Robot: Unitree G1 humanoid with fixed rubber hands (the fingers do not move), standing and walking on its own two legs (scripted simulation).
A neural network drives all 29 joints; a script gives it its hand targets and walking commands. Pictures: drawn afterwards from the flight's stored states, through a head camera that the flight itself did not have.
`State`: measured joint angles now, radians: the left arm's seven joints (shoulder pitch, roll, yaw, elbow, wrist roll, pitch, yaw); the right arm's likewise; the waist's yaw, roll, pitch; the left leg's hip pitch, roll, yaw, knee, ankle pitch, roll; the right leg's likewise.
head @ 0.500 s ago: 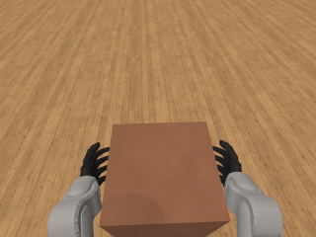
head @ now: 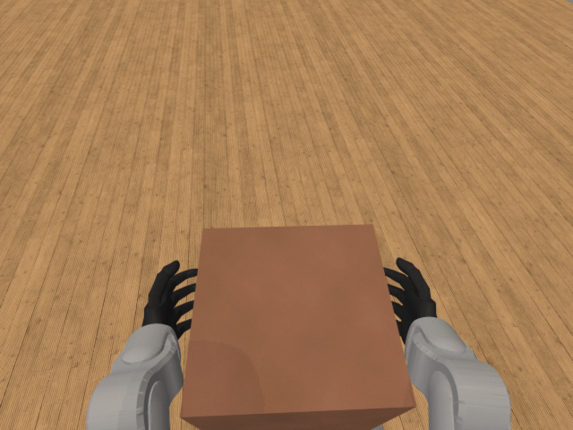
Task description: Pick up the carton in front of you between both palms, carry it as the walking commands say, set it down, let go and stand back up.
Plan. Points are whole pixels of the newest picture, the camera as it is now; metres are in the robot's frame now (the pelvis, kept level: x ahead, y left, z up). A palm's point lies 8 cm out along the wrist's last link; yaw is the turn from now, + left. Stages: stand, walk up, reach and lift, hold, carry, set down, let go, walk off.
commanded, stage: carry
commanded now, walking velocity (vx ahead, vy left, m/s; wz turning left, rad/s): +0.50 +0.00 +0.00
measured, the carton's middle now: (289, 340) +0.23 +0.00 +0.01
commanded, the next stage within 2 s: none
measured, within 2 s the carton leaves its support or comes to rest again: neither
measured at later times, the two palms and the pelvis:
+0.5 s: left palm (206, 138) +0.55 +0.13 +0.10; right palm (373, 138) +0.57 -0.17 +0.09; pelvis +0.33 -0.03 +0.00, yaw +3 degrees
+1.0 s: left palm (206, 58) +0.90 +0.16 +0.08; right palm (328, 58) +0.90 -0.14 +0.08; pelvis +0.67 +0.01 +0.00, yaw +1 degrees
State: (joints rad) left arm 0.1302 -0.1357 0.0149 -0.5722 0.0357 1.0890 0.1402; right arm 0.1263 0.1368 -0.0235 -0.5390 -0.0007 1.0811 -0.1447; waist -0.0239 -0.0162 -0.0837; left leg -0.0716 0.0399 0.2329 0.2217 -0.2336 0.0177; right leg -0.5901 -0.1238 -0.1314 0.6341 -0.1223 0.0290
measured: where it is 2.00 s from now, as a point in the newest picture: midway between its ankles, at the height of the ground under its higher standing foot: (270, 250)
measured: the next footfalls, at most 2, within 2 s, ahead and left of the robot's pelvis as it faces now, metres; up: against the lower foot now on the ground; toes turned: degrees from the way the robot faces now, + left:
right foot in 0.14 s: +0.29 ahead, -0.13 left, +0.00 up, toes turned -12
left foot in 0.64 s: +0.61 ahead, +0.11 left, +0.00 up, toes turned +13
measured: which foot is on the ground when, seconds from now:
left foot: down 0.00-0.16, up 0.18-0.62, down 0.64-1.00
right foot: up 0.00-0.12, down 0.14-0.66, up 0.68-1.00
